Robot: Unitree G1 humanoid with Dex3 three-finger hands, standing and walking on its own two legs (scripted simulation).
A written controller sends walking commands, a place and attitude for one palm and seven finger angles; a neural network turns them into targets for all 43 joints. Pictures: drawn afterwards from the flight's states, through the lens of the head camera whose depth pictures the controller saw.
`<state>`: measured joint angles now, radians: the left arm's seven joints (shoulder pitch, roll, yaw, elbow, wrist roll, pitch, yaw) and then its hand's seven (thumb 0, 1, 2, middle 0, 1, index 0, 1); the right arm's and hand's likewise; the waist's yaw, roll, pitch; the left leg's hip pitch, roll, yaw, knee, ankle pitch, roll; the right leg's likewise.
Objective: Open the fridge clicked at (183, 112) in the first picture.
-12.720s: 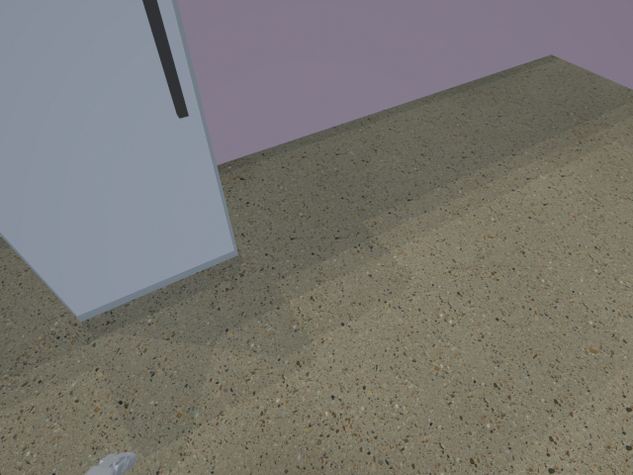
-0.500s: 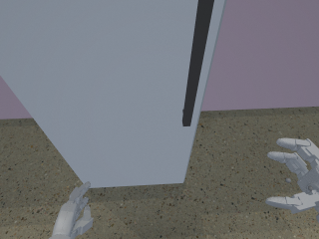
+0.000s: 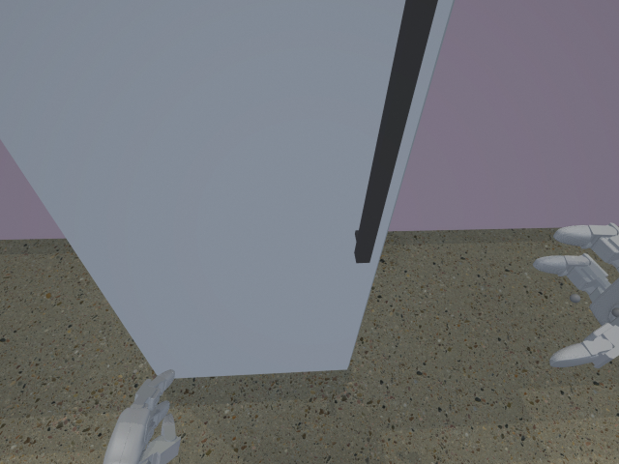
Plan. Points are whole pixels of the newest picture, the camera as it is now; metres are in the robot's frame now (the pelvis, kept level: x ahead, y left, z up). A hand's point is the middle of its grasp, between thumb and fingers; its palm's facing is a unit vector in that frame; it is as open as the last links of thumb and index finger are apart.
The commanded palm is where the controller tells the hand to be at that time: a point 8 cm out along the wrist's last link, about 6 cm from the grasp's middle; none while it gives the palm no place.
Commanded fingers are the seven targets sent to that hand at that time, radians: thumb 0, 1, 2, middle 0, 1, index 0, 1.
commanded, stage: raise the hand to about handle height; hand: right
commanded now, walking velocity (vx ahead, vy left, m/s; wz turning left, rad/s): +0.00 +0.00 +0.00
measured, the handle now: (384, 133) +0.49 -0.08 +0.20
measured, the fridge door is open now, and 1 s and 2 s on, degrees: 0 0 0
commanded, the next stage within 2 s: move the hooked fingers beside the handle in 0.46 s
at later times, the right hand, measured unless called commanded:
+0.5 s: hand (556, 303) +0.27 -0.26 +0.13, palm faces +0.00 +1.00 -0.06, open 14.0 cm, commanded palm +0.24 -0.30 +0.14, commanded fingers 0.00 0.50 -0.30 0.30 1.20 0.30 1.20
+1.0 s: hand (509, 272) +0.31 -0.22 +0.13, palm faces -0.05 +1.00 -0.03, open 14.0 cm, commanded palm +0.29 -0.27 +0.13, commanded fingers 0.00 0.50 -0.30 0.30 1.20 0.30 1.20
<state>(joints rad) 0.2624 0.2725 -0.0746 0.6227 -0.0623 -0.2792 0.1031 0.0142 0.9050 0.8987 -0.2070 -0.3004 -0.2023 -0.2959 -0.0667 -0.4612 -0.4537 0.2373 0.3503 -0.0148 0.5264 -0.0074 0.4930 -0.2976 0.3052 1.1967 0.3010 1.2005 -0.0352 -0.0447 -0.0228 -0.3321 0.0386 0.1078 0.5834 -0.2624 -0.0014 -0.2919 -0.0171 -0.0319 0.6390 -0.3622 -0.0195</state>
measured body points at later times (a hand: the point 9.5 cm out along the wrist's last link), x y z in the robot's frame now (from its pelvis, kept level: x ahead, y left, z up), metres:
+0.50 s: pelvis +0.00 +0.02 +0.00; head +0.00 +0.03 +0.45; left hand +0.17 +0.25 -0.07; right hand +0.27 -0.31 +0.14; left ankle +0.03 +0.12 -0.73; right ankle -0.02 -0.10 -0.73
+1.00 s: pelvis -0.01 +0.01 +0.00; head +0.00 +0.02 +0.45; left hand +0.15 +0.25 -0.08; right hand +0.31 -0.27 +0.14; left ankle +0.03 +0.12 -0.73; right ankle -0.02 -0.10 -0.73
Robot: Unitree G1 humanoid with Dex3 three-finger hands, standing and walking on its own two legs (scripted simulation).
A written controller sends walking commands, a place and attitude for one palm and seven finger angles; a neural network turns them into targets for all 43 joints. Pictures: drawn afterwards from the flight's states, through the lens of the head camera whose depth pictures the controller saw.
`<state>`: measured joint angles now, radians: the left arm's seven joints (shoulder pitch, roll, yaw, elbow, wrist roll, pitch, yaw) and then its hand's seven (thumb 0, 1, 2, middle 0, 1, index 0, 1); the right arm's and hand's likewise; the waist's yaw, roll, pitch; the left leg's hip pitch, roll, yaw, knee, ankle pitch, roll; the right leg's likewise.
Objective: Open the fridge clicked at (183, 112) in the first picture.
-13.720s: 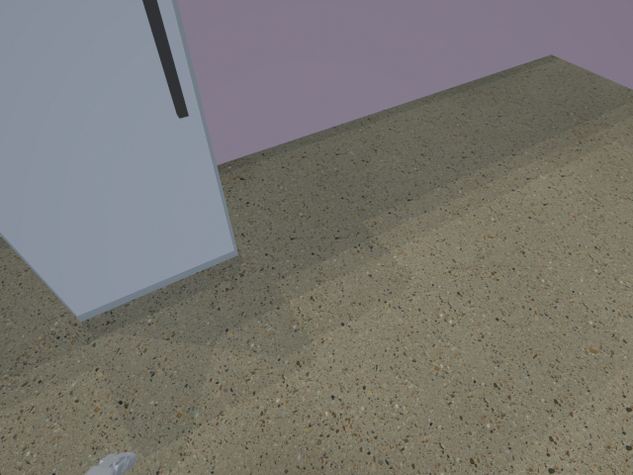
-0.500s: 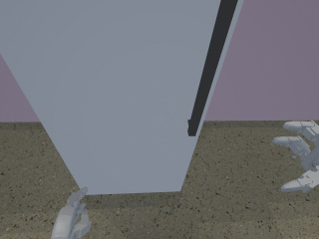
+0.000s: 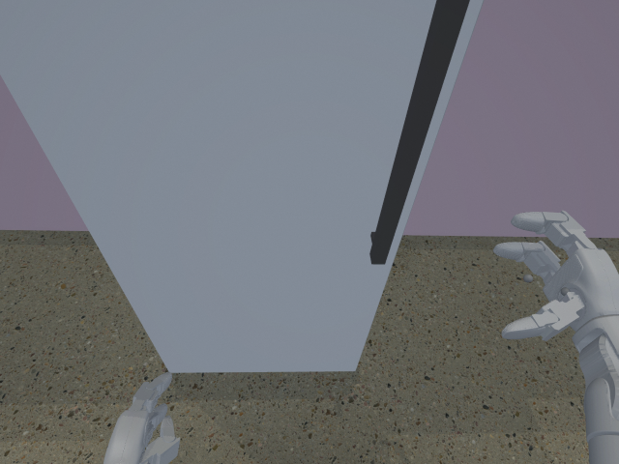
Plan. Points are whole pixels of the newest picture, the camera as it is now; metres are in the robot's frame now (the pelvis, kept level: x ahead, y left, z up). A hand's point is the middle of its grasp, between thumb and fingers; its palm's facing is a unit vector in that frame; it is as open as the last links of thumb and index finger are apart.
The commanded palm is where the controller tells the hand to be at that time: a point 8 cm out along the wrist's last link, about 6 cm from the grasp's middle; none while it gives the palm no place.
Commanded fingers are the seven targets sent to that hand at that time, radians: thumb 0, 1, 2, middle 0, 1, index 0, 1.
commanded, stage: move the hooked fingers beside the handle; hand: right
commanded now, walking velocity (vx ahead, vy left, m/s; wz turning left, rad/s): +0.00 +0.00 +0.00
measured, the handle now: (406, 136) +0.49 -0.10 +0.20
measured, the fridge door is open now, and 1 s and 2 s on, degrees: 0 0 0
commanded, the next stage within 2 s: feel for the door with the fingertips in 1.96 s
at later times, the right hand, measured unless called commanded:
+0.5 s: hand (483, 241) +0.37 -0.20 +0.13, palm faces -0.04 +1.00 -0.01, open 14.0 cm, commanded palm +0.35 -0.25 +0.13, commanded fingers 0.00 0.50 -0.30 0.30 1.20 0.30 1.20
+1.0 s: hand (453, 218) +0.42 -0.17 +0.12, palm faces -0.06 +1.00 +0.00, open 14.0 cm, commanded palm +0.40 -0.22 +0.12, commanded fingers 0.00 0.50 -0.30 0.30 1.20 0.30 1.20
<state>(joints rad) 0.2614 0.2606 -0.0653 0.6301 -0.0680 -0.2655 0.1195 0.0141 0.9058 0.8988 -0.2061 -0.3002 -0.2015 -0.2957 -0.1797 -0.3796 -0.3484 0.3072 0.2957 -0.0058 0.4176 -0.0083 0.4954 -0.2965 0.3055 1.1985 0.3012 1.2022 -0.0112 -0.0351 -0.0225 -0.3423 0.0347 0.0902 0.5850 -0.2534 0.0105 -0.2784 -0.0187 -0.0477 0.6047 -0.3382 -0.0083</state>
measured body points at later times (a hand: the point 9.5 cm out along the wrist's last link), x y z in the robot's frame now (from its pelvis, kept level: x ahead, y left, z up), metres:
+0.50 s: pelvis +0.01 +0.00 +0.00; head +0.02 +0.02 +0.45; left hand +0.14 +0.25 -0.09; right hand +0.37 -0.25 +0.13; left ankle +0.03 +0.11 -0.73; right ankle -0.01 -0.11 -0.73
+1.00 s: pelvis +0.01 +0.00 +0.00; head +0.03 +0.01 +0.45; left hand +0.10 +0.26 -0.11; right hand +0.42 -0.23 +0.12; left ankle +0.03 +0.11 -0.73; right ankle -0.01 -0.11 -0.73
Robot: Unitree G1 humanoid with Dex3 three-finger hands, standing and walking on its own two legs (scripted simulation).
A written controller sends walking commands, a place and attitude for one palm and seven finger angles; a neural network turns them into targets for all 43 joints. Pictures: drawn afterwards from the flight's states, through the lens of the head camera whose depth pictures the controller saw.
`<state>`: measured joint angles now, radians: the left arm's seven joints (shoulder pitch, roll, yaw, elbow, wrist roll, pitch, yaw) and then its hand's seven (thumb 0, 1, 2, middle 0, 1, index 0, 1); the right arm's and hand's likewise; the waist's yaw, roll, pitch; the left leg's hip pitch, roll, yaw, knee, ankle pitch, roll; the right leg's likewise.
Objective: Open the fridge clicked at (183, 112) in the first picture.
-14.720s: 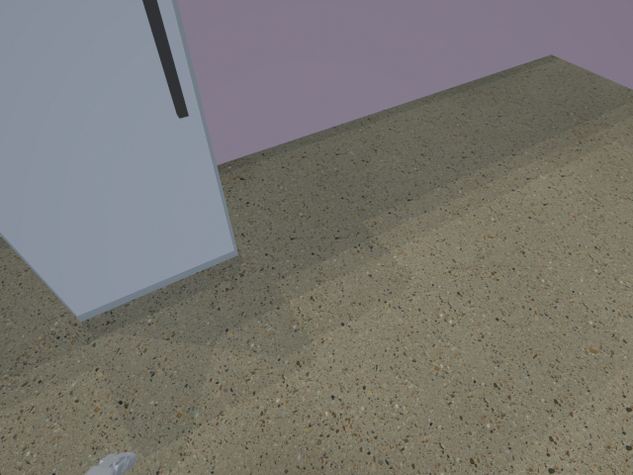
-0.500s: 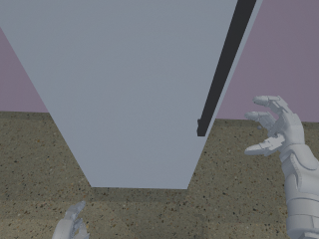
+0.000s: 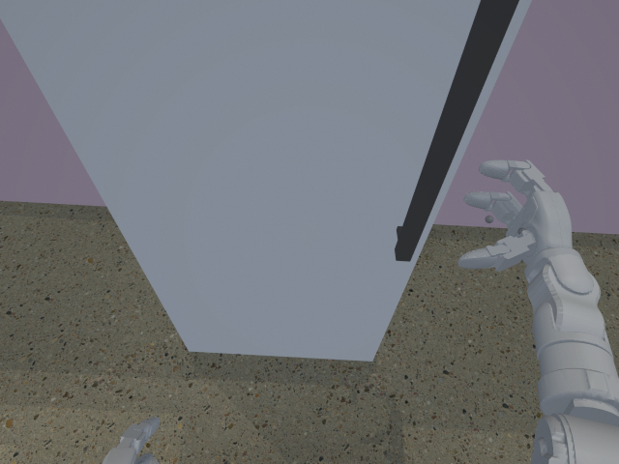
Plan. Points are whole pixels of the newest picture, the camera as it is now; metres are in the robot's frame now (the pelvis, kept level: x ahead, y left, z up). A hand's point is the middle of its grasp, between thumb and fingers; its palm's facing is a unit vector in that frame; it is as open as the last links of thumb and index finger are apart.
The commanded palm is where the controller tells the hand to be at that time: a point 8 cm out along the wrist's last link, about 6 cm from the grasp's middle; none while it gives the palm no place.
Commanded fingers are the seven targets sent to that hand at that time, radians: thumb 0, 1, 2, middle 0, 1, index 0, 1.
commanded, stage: move the hooked fingers beside the handle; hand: right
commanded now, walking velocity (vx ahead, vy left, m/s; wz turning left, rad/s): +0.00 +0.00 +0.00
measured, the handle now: (443, 128) +0.48 -0.11 +0.20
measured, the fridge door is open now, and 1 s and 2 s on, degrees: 0 0 0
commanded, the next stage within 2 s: feel for the door with the fingertips in 0.96 s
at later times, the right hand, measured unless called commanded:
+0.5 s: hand (476, 211) +0.43 -0.17 +0.11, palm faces -0.04 +1.00 +0.01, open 14.0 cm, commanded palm +0.41 -0.22 +0.12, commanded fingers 0.00 0.50 -0.30 0.30 1.20 0.30 1.20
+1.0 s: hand (463, 205) +0.44 -0.16 +0.12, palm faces -0.04 +1.00 +0.01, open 13.9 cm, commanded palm +0.41 -0.21 +0.12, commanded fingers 0.00 0.50 -0.30 0.30 1.20 0.30 1.20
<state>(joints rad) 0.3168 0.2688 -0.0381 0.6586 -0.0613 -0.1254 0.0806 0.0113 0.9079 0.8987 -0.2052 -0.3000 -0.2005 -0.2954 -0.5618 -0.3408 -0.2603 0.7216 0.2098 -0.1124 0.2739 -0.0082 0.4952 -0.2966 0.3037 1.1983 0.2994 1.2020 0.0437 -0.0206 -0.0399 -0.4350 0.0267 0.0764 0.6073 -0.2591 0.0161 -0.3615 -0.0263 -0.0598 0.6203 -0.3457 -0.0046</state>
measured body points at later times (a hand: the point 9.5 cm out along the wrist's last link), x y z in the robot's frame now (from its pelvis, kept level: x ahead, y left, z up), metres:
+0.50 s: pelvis +0.00 -0.01 +0.00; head +0.04 +0.00 +0.44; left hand +0.05 +0.26 -0.12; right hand +0.43 -0.23 +0.12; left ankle +0.03 +0.11 -0.73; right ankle -0.02 -0.11 -0.73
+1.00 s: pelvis +0.00 -0.01 +0.00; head +0.04 +0.00 +0.44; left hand +0.08 +0.25 -0.12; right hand +0.44 -0.21 +0.12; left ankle +0.03 +0.11 -0.73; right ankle -0.02 -0.11 -0.73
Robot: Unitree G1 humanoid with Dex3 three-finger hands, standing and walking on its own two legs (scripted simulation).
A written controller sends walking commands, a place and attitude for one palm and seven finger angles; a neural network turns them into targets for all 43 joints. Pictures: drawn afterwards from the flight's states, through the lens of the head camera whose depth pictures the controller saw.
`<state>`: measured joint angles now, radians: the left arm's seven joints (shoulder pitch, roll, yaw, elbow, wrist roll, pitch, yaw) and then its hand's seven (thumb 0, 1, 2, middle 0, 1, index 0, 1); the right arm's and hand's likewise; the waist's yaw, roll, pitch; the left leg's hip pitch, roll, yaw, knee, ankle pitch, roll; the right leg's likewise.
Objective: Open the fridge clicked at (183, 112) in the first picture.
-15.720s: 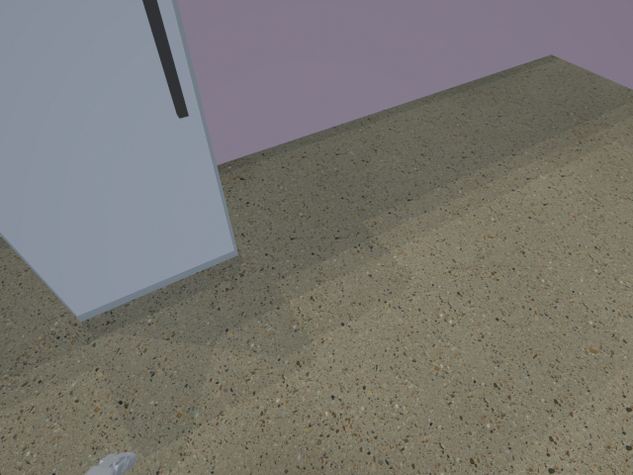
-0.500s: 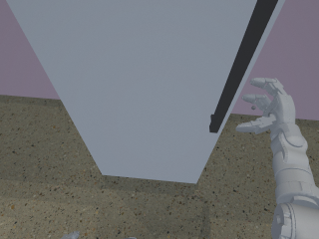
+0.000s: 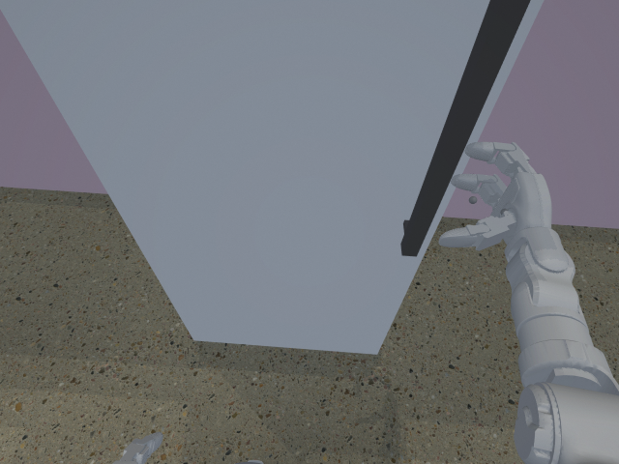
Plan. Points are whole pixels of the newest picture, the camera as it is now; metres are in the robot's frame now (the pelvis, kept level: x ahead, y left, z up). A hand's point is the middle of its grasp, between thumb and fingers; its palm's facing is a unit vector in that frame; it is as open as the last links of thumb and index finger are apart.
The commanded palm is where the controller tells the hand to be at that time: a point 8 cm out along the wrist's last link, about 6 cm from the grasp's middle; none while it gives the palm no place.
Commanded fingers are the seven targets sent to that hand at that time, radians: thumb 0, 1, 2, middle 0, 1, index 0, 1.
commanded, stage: feel for the door with the fingertips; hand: right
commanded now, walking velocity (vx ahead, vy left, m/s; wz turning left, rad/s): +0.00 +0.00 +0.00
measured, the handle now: (453, 119) +0.48 -0.11 +0.21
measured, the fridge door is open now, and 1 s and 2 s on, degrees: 0 0 0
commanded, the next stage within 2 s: slide the fingers in behind the handle in 0.78 s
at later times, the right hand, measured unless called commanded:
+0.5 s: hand (445, 202) +0.43 -0.12 +0.12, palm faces -0.04 +1.00 +0.01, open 14.0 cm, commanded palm +0.40 -0.18 +0.12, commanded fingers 0.00 0.50 -0.30 0.30 1.20 0.30 1.20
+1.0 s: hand (455, 191) +0.44 -0.13 +0.13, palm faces -0.04 +1.00 +0.01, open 13.5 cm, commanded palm +0.42 -0.18 +0.12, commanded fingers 0.00 0.50 -0.30 0.30 1.20 0.30 1.20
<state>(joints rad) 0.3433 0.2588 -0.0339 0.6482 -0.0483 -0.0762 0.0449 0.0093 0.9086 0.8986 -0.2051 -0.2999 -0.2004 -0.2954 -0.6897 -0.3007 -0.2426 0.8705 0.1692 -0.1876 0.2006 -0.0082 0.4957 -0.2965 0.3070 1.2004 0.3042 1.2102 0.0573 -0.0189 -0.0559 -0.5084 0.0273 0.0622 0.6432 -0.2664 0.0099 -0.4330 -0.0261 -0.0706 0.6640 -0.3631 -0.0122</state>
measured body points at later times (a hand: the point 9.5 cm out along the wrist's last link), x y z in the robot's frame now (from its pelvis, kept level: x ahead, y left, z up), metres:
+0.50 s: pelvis +0.00 +0.01 +0.00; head +0.03 +0.02 +0.45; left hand +0.09 +0.26 -0.11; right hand +0.42 -0.17 +0.12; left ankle +0.03 +0.12 -0.72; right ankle -0.02 -0.11 -0.72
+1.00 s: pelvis -0.01 +0.01 +0.00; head +0.03 +0.01 +0.45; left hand +0.05 +0.27 -0.12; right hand +0.44 -0.18 +0.13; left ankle +0.03 +0.12 -0.72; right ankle -0.02 -0.11 -0.72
